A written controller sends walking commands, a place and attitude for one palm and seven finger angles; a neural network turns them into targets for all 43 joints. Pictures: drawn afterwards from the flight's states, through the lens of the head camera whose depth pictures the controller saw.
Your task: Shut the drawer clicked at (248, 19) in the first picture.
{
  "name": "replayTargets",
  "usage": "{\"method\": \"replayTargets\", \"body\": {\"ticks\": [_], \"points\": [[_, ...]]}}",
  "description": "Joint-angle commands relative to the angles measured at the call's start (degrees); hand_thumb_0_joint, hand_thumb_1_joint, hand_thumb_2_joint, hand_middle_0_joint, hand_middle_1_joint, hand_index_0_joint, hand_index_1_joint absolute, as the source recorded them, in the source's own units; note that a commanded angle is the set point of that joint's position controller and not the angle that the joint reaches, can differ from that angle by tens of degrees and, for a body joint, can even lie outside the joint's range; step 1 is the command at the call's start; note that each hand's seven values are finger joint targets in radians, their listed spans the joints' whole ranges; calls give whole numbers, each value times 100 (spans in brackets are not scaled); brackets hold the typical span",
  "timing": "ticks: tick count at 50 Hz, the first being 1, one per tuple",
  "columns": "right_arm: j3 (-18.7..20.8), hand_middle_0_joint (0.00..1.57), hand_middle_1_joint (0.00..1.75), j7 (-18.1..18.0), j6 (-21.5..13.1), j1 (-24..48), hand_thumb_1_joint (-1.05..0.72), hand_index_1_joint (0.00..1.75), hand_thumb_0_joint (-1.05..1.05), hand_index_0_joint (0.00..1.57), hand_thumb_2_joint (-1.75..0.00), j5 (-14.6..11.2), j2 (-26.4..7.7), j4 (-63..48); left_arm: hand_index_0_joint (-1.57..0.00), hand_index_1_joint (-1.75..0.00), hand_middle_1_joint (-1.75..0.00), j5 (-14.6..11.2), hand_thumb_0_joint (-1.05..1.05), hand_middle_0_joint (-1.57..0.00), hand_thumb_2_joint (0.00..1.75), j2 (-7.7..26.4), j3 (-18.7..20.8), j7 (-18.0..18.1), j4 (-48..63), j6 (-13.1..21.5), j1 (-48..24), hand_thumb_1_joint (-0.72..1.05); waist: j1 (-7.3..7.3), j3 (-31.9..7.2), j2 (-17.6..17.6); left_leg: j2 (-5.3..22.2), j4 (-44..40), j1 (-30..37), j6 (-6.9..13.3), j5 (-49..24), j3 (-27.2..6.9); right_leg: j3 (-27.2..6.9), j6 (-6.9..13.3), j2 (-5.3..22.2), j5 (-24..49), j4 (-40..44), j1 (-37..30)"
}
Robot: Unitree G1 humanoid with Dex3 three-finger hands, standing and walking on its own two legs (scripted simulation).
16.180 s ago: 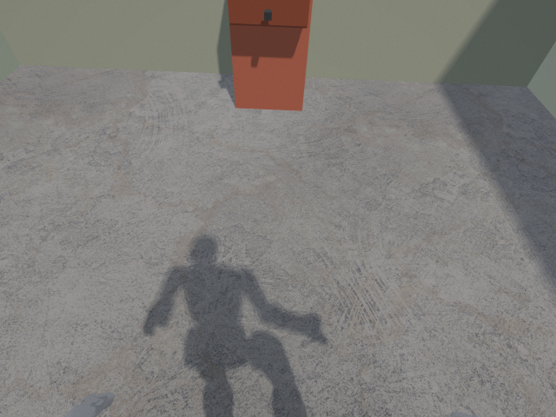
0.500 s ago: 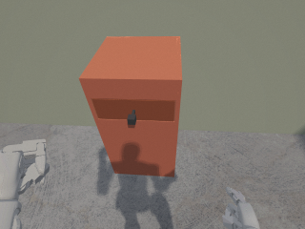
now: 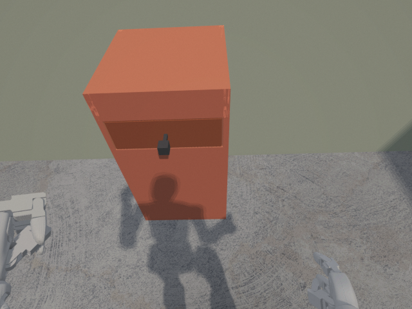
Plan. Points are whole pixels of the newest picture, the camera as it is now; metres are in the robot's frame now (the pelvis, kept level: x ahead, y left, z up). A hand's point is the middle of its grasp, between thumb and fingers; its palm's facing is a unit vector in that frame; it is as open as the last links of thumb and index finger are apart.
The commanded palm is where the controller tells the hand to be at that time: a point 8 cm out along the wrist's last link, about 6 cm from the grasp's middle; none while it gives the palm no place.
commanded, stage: step back with the hand held close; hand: left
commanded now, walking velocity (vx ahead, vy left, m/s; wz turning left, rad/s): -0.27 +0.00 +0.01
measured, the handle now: (164, 143) +0.63 +0.20 -0.13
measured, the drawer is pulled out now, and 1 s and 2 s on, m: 0.00 0.00 0.00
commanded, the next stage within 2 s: stop stepping back and stand still in 0.96 s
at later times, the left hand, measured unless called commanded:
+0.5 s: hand (5, 295) +0.12 +0.25 +0.15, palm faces +0.34 -0.81 -0.47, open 3.3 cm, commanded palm +0.06 +0.30 +0.17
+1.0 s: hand out of the picture +0.04 +0.21 +0.16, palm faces +0.21 -0.80 -0.56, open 3.3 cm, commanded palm -0.03 +0.28 +0.17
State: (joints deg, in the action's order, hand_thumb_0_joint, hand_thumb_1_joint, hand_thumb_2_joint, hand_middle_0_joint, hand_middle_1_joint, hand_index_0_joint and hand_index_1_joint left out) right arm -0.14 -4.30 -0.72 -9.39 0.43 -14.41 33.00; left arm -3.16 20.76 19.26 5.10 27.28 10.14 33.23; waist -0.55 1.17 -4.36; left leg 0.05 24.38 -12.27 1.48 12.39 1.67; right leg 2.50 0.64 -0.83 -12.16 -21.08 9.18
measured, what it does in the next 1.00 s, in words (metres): walks backwards: right foot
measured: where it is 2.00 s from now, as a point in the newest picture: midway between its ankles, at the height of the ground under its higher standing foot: outside the picture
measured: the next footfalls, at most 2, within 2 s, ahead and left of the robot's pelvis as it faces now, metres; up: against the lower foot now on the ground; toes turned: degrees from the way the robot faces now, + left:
right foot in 0.82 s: -0.22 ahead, -0.06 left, +0.00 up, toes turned +3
left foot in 1.22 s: -0.17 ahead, +0.14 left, +0.00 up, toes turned +0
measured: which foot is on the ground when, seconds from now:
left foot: down 0.00-1.00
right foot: down 0.00-0.58, up 0.60-0.80, down 0.82-1.00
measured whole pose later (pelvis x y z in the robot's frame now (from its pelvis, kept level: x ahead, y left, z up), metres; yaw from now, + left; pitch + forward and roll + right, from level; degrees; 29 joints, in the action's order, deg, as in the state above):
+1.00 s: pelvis -0.16 +0.00 -0.02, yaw -1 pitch +3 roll -2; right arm -0.2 -2.0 -3.2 -3.9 0.0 -10.7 32.8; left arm -3.4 28.3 22.7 5.0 38.8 15.7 35.6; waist -1.3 5.0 -1.0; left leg 2.3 22.6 -29.9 2.0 -4.2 3.3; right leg -1.7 0.8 -5.6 -24.6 -32.4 10.9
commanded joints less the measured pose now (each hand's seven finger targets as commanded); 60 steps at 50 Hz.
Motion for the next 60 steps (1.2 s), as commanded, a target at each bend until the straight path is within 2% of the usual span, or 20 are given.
{"method": "replayTargets", "body": {"ticks": [1, 9, 17, 24, 27, 30, 33, 36, 38, 41, 44, 46, 48, 50, 52, 53, 55, 57, 59, 60], "points": [[263, 20, 30, -77, -192, 640, -90, 30, 0, 20, -90, -37, -490, -1019, -140, -160, -160, -84, 0, -140, 90, 1042, 857, 147, 1296, 384, 447, 90, -86, -1382, 204, 289, -84, 673, 96, -2441, -352, -197, -96, 370, 2005, -97, -159], [317, 20, 30, -150, -118, 571, -90, 30, 0, 20, -90, -67, -527, -1123, -140, -160, -160, -68, 0, -140, 90, 1030, 830, 204, 1346, 389, 443, 90, -54, -1041, 94, 432, -262, 115, 100, -2155, -486, -196, -157, 222, 1487, -462, 61], [311, 20, 30, -168, -207, 565, -90, 30, 0, 20, -90, -71, -581, -1137, -140, -160, -160, 65, 0, -140, 90, 974, 777, 246, 1213, 483, 139, 90, 28, -448, 364, 439, -585, -1371, 272, 844, -685, -570, -127, 280, 306, -340, -120], [316, 20, 30, -139, -302, 346, -90, 30, 0, 20, -90, -15, -545, -992, -140, -160, -160, 85, 0, -140, 90, 1043, 732, 414, 1599, 679, 82, 90, 125, -474, 604, 144, 662, -281, 63, 918, -551, -906, 190, 789, -1536, 571, 1691], [288, 20, 30, -203, -386, 390, -90, 30, 0, 20, -90, 2, -594, -1019, -140, -160, -160, 114, 0, -140, 90, 1080, 772, 474, 1820, 737, 81, 90, 130, -438, 45, 441, -55, -570, 155, 1241, -941, -591, 40, 446, -1366, 34, 1450], [298, 20, 30, -254, -481, 541, -90, 30, 0, 20, -90, 33, -711, -1126, -140, -160, -160, 344, 0, -140, 90, 1059, 941, 459, 1886, 761, 3, 90, 8, -460, -1224, 1462, -2124, -3261, 660, 3558, -2241, -251, -244, -446, -345, -2595, -1009], [347, 20, 30, -217, -540, 454, -90, 30, 0, 20, -90, 48, -573, -1107, -140, -160, -160, 363, 0, -140, 90, 1180, 1061, 430, 1781, 739, 55, 90, -20, -535, -515, 1479, -1687, -2804, 778, 2464, -2015, -460, -182, -390, -647, -2882, -627], [394, 20, 30, -134, -665, 399, -90, 30, 0, 20, -90, 75, -601, -1044, -140, -160, -160, 257, 0, -140, 90, 1060, 1061, 370, 1636, 778, 609, 90, 10, -504, -631, 1289, -1452, -2304, 689, 2009, -1684, -369, -92, -394, -1055, -1829, -455], [338, 20, 30, -35, -696, 333, -90, 30, 0, 20, -90, 88, -551, -831, -140, -160, -160, 94, 0, -140, 90, 1110, 963, 308, 1835, 834, 678, 90, 37, -754, -517, 1049, -1200, -940, 414, 740, -1414, -255, 46, -312, -1101, -669, 243], [341, 20, 30, 62, -658, 168, -90, 30, 0, 20, -90, 160, -516, -454, -140, -160, -160, 6, 0, -140, 90, 1280, 1041, 259, 1975, 1024, 362, 90, 50, -1386, -167, 828, -136, 760, 102, -2706, -787, -568, 54, 31, 613, 88, 753], [347, 20, 30, 115, -573, 178, -90, 30, 0, 20, -90, 55, -424, -538, -140, -160, -160, -12, 0, -140, 90, 1459, 1142, 229, 2238, 1092, 69, 90, 60, -2601, 171, 767, 622, 2694, 304, -5014, -271, -477, -444, -36, 2246, -527, 1210], [374, 20, 30, 122, -620, 357, -90, 30, 0, 20, -90, -74, -450, -759, -140, -160, -160, -101, 0, -140, 90, 1539, 1228, 223, 2471, 989, 285, 90, 5, -2940, 645, 825, 691, 2769, 439, -4744, -357, -414, -712, -82, 1873, -914, 1137], [379, 20, 30, 152, -565, 540, -90, 30, 0, 20, -90, -96, -459, -979, -140, -160, -160, -186, 0, -140, 90, 1526, 1437, 170, 2213, 829, 955, 90, -102, -2420, 223, 965, 359, 1912, 445, -3668, -479, -365, -495, -60, 497, -932, 1097], [346, 20, 30, 153, -466, 814, -90, 30, 0, 20, -90, -108, -436, -1099, -140, -160, -160, -239, 0, -140, 90, 1566, 1509, 155, 2151, 766, 875, 90, -61, -1441, 34, 695, 197, 669, 166, -1057, -312, -527, -127, 181, -135, -212, 1241], [298, 20, 30, 95, -399, 795, -90, 30, 0, 20, -90, -169, -308, -987, -140, -160, -160, -257, 0, -140, 90, 1640, 1512, 222, 1833, 755, 762, 90, 54, -596, 1084, -40, 1885, 40, -237, 269, -85, -2133, 344, 1564, -761, 1125, 2378], [383, 20, 30, 90, -394, 882, -90, 30, 0, 20, -90, -148, -361, -832, -140, -160, -160, -209, 0, -140, 90, 1557, 1401, 275, 1553, 759, 528, 90, -55, 19, 1274, -214, 3231, -732, -274, 778, -377, -2430, 610, 2005, -414, 1274, 2628], [302, 20, 30, 44, -384, 635, -90, 30, 0, 20, -90, -83, -209, -694, -140, -160, -160, -98, 0, -140, 90, 1249, 1196, 280, 1107, 560, 474, 90, 79, 246, 1251, -19, 3694, -1418, -229, 848, -563, -1592, 696, 1656, 521, 705, 2254], [136, 20, 30, -71, -405, 705, -90, 30, 0, 20, -90, -80, -169, -818, -140, -160, -160, -35, 0, -140, 90, 1049, 887, 277, 911, 462, 117, 90, 98, 300, 967, 216, 1935, -1089, -166, 432, -322, -1049, 583, 1154, 1436, 177, 1467], [118, 20, 30, -178, -502, 469, -90, 30, 0, 20, -90, -83, -388, -643, -140, -160, -160, 30, 0, -140, 90, 957, 622, 352, 786, 390, -180, 90, 140, 97, 579, 45, 451, -293, -27, -266, -57, -859, 244, 854, 1864, -193, 1146], [151, 20, 30, -197, -583, 374, -90, 30, 0, 20, -90, -95, -494, -622, -140, -160, -160, 51, 0, -140, 90, 883, 460, 363, 908, 393, -355, 90, 109, -76, 401, 232, 41, 59, 92, -890, -208, -841, -17, 709, 1767, -400, 993]]}}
